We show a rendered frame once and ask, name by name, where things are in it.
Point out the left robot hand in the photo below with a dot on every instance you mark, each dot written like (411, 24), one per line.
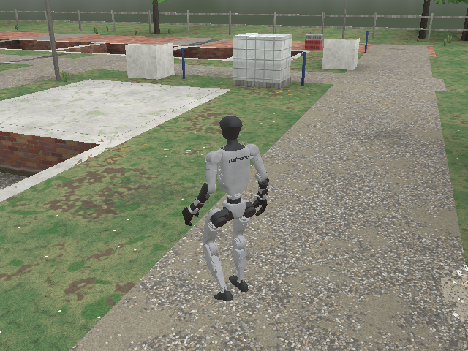
(188, 216)

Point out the left robot upper arm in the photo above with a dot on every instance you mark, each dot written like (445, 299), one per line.
(212, 159)

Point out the robot right forearm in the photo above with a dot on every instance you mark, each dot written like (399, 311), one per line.
(262, 189)

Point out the robot left foot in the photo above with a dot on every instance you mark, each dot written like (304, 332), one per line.
(226, 296)

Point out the left robot thigh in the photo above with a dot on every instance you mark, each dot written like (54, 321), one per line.
(213, 222)

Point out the robot left forearm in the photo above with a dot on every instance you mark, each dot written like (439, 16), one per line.
(200, 200)

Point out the right robot upper arm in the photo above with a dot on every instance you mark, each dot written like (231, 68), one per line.
(256, 159)

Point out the right robot hand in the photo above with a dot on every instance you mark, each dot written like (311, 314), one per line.
(258, 202)

